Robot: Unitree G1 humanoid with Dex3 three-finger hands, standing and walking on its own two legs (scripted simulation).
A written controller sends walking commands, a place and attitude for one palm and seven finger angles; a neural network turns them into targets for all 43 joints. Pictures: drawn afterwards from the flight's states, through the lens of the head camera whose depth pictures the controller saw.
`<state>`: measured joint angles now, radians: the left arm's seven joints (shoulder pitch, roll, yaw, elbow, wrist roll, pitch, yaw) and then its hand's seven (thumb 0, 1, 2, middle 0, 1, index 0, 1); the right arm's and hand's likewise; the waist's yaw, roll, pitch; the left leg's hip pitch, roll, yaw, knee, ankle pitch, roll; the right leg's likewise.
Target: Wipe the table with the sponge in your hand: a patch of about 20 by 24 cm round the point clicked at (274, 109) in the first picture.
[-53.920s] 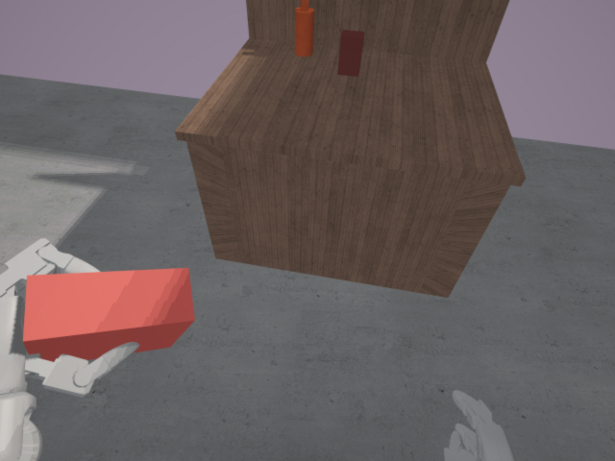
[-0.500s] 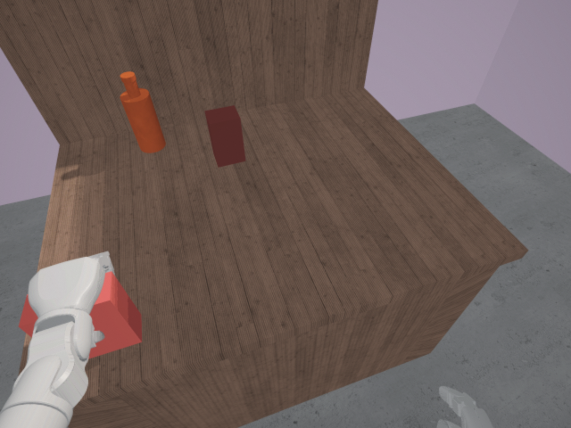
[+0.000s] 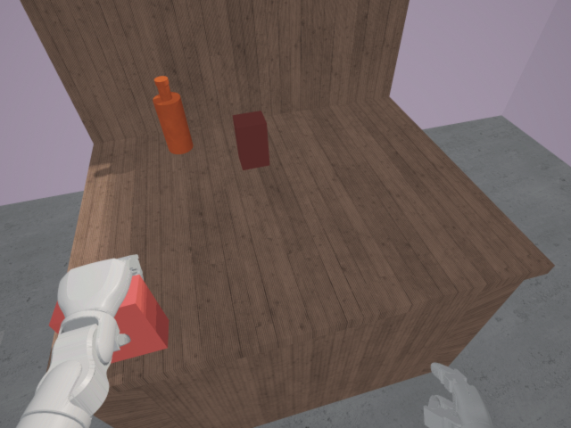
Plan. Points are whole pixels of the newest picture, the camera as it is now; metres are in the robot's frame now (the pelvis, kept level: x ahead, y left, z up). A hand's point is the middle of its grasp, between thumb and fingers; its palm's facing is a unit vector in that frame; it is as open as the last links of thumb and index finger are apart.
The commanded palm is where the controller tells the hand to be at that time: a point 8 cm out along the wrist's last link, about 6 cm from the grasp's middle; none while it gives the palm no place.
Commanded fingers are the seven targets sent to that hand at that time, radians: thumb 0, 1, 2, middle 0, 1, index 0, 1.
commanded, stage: lift the sponge slowly off the table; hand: left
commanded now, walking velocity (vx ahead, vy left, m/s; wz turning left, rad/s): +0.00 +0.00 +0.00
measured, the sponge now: (122, 329) +0.25 +0.30 -0.04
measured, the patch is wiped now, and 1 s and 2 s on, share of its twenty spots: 0.95 0.95 0.95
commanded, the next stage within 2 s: bring the sponge back beside the body in 1.24 s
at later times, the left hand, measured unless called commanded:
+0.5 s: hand (113, 290) +0.26 +0.29 +0.06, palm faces -0.04 -0.07 -1.00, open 9.7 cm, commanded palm +0.25 +0.29 +0.12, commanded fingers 0.00 0.10 1.30 -1.20 -1.60 -1.20 -1.60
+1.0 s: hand (99, 275) +0.26 +0.29 +0.10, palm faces +0.00 -0.06 -1.00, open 9.7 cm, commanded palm +0.25 +0.29 +0.16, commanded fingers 0.00 0.10 1.30 -1.20 -1.60 -1.20 -1.60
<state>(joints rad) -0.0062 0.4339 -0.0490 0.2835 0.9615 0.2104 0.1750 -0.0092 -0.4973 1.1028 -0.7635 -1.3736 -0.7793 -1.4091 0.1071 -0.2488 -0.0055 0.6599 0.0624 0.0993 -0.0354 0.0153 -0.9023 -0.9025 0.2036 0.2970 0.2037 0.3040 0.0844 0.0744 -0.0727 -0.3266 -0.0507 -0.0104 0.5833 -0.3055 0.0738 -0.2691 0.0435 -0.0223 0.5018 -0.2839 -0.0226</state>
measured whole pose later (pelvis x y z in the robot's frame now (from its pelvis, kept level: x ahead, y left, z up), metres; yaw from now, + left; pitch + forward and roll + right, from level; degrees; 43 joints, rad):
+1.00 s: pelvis -0.01 -0.03 +0.01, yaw +0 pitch -2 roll -1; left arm -0.06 0.54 0.03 0.19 0.91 0.19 0.02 -0.01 -0.50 1.10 -0.77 -1.37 -0.79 -1.40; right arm 0.09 -0.28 0.01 0.68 0.07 0.10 -0.06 0.02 -0.90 -0.90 0.20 0.30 0.20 0.30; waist 0.09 0.09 -0.02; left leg -0.18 -0.03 -0.02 0.45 -0.24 0.04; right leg -0.13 0.06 -0.02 0.38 -0.22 -0.05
